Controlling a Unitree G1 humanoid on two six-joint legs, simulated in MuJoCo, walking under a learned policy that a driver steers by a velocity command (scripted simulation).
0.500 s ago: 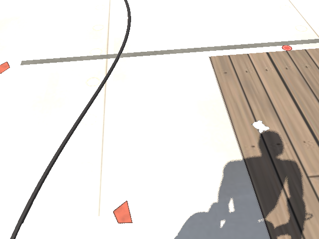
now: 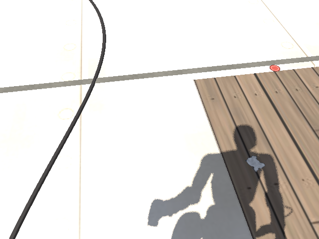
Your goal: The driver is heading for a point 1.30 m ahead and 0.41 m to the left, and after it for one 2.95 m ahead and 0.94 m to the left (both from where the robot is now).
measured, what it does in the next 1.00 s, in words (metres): walks ahead, turning left: right foot, then left foot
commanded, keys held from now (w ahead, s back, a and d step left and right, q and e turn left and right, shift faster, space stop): w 0.20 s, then w+q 0.46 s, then q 0.34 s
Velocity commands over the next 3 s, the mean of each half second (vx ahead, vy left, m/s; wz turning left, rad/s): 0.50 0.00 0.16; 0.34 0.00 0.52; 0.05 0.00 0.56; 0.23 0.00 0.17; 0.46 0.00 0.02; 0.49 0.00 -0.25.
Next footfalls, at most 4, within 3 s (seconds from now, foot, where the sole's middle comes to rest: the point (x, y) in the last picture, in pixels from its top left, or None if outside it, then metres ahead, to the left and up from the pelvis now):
0.30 right None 0.34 -0.17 -0.78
0.84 left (136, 226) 0.58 0.11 -0.78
1.38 right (175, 201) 0.69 -0.07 -0.78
1.76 left None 0.49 0.09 -0.78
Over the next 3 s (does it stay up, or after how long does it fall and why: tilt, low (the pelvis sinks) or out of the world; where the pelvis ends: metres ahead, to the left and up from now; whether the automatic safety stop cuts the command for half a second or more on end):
stays up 0.98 0.41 0.00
